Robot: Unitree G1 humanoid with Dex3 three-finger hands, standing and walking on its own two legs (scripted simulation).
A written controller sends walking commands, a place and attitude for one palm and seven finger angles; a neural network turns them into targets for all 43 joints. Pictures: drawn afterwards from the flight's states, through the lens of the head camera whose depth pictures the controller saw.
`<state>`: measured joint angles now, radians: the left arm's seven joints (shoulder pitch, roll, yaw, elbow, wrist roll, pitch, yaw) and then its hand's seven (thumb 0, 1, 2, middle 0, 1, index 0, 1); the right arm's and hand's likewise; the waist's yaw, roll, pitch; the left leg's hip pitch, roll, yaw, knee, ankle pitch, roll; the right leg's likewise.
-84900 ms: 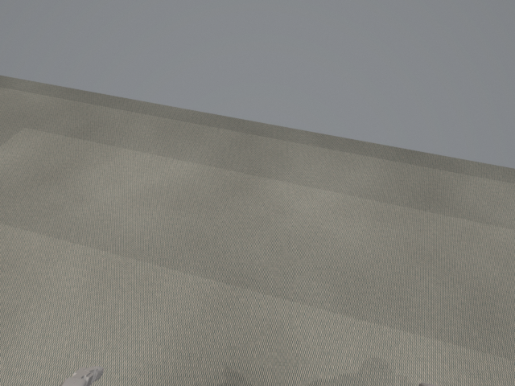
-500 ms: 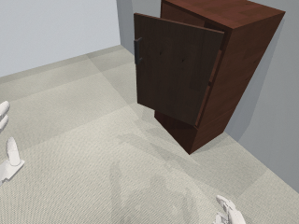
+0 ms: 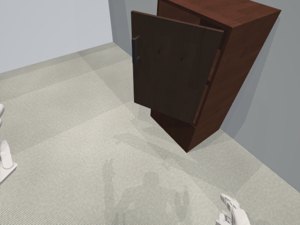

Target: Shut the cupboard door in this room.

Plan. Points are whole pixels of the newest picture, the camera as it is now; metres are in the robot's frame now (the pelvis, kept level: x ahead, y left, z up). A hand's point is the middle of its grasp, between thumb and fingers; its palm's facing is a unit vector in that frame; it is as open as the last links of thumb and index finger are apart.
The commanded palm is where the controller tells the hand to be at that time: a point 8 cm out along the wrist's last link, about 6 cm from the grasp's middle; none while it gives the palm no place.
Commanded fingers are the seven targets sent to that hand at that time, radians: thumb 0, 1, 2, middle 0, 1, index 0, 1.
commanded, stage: stop stepping back and stand still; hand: left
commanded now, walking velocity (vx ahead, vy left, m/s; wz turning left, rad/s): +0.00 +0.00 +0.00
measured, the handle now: (136, 49) +0.92 +0.10 +0.00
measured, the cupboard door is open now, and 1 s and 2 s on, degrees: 27 27 27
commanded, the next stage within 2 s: let the arm hang, fingers relaxed in 0.46 s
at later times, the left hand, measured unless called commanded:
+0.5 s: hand out of the picture +0.17 +0.28 +0.15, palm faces +0.44 -0.78 -0.44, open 7.4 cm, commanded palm +0.11 +0.31 +0.18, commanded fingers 0.00 0.90 0.90 -0.20 -0.30 -0.20 -0.30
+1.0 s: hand out of the picture -0.04 +0.20 -0.18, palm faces +0.02 -0.98 -0.18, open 7.0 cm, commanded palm none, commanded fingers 0.00 0.90 0.90 -0.20 -0.30 -0.20 -0.30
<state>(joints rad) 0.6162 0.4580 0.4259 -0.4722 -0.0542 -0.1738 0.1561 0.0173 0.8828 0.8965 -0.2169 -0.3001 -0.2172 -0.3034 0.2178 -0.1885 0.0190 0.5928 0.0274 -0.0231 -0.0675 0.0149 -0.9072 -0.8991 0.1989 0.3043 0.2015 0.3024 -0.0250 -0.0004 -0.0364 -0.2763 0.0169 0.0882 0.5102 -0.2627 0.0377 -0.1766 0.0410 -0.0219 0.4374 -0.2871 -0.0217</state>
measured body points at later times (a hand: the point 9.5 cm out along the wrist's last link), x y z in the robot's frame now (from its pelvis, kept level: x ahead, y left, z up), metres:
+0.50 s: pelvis -0.03 +0.01 +0.00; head -0.03 +0.02 +0.45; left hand +0.14 +0.32 +0.18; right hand +0.13 -0.22 -0.08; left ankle +0.00 +0.09 -0.74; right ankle -0.04 -0.11 -0.74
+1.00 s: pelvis -0.04 +0.01 +0.00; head -0.02 +0.04 +0.45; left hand -0.04 +0.25 -0.16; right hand -0.03 -0.24 -0.14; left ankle +0.00 +0.09 -0.74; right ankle -0.04 -0.11 -0.74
